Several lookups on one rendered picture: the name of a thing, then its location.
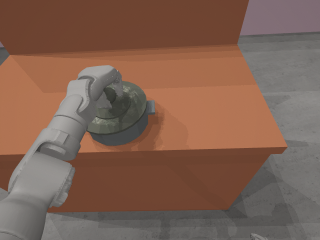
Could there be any lid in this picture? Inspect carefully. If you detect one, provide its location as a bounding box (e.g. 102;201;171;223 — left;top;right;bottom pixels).
87;81;147;136

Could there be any robot left hand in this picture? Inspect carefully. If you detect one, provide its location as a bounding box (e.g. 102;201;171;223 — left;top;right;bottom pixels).
77;65;124;109

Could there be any table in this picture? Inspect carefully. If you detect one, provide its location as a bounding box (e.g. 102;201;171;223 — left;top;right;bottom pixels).
0;0;288;213

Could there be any robot left forearm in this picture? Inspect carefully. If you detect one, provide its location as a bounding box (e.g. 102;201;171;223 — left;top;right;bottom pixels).
8;73;104;195

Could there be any robot left upper arm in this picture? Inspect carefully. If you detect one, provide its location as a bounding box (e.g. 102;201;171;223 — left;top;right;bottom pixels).
0;151;76;240

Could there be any knob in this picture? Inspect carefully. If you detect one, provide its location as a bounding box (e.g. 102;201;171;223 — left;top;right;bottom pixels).
103;87;117;103

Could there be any pot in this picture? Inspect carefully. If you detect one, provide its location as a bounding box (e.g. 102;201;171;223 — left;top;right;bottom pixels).
90;100;155;146

